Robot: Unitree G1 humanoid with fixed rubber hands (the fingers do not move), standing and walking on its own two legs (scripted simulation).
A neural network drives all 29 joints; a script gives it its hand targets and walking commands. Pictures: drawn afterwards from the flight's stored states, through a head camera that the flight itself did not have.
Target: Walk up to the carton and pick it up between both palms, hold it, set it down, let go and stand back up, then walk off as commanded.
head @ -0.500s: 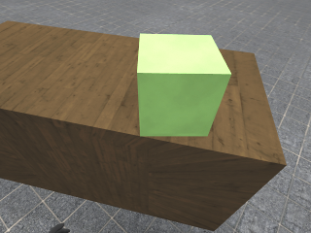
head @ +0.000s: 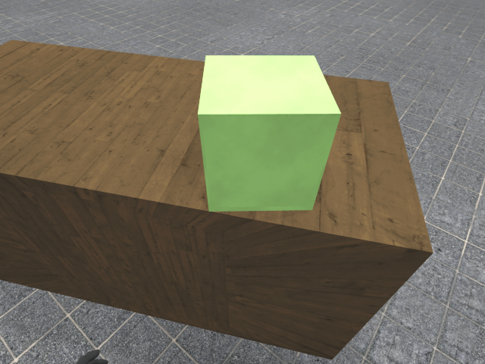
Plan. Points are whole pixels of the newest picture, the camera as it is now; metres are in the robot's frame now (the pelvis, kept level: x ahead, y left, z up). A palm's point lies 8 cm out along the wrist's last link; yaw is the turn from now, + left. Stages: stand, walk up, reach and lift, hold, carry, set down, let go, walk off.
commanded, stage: stand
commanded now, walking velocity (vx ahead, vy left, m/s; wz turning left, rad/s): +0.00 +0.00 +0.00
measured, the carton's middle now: (260, 135) +0.51 -0.02 +0.13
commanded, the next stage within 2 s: walk up in 0.24 s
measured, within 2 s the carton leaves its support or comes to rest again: neither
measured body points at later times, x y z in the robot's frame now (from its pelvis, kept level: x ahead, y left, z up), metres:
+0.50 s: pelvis -0.01 +0.01 +0.01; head -0.01 +0.01 +0.46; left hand +0.10 +0.30 -0.11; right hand +0.08 -0.29 -0.12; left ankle +0.02 +0.14 -0.72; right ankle +0.02 -0.11 -0.72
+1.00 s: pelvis +0.05 +0.08 +0.01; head +0.05 +0.10 +0.46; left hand +0.13 +0.39 -0.13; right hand +0.07 -0.24 -0.10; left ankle +0.03 +0.15 -0.72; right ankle +0.09 -0.08 -0.68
